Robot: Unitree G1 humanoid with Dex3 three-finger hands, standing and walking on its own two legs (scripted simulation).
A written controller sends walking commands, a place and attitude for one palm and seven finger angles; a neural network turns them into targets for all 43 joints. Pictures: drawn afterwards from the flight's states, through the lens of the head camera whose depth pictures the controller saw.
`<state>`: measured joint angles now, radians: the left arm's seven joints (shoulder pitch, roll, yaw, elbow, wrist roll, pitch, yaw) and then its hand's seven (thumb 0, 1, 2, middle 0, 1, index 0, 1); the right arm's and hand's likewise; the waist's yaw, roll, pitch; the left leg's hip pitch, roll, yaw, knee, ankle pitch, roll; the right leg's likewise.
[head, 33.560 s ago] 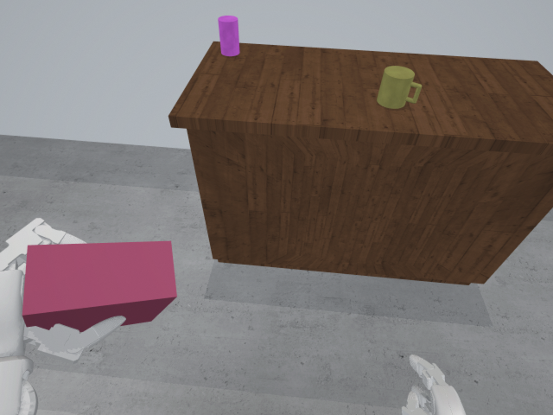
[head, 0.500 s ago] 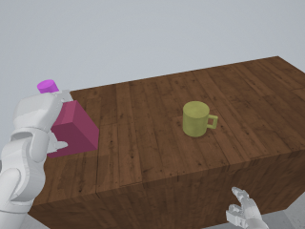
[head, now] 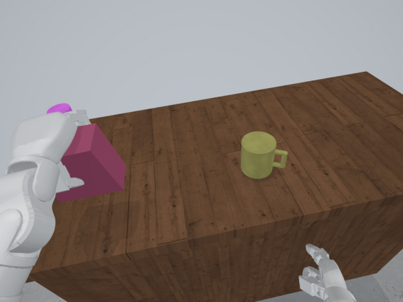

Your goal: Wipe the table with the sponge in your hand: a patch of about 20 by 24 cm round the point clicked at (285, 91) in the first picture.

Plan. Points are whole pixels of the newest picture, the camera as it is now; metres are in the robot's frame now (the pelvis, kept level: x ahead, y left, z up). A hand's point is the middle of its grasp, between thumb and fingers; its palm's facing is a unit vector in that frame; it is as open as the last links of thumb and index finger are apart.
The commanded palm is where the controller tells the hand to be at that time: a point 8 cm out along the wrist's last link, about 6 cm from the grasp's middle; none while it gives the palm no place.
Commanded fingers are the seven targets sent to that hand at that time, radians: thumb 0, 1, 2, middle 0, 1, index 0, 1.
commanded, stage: bring the sponge back beside the body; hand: left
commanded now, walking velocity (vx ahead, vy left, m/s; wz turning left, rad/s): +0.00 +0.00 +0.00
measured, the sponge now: (83, 171) +0.28 +0.28 +0.15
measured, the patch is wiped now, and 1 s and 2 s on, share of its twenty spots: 1.00 1.00 1.00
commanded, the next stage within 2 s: step back with the hand held close in 1.52 s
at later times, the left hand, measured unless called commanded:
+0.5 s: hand (56, 177) +0.23 +0.29 +0.19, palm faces +0.20 -0.08 -0.98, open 10.1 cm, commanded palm +0.19 +0.28 +0.26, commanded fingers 0.00 0.10 1.30 -1.20 -1.60 -1.20 -1.60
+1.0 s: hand (54, 198) +0.20 +0.28 +0.17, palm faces +0.16 -0.08 -0.98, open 10.1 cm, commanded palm +0.16 +0.28 +0.25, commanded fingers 0.00 0.10 1.30 -1.20 -1.60 -1.20 -1.60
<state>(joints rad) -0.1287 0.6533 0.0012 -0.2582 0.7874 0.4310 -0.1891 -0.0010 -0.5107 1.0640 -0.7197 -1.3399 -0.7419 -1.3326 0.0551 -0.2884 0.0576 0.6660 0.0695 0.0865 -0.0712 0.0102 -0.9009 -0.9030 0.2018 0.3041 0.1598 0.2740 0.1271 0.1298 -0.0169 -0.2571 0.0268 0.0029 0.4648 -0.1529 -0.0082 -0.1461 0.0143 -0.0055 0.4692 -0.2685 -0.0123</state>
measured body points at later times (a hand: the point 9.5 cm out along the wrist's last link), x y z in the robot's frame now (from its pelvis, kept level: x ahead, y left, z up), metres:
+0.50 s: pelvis +0.00 +0.00 +0.00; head -0.03 -0.04 +0.45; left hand +0.22 +0.29 +0.24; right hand +0.24 -0.20 -0.09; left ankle +0.06 +0.13 -0.74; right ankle -0.01 -0.12 -0.74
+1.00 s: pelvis +0.00 +0.00 +0.00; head -0.03 -0.04 +0.45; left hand +0.19 +0.28 +0.23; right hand +0.23 -0.20 -0.09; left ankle +0.06 +0.13 -0.74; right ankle -0.01 -0.12 -0.74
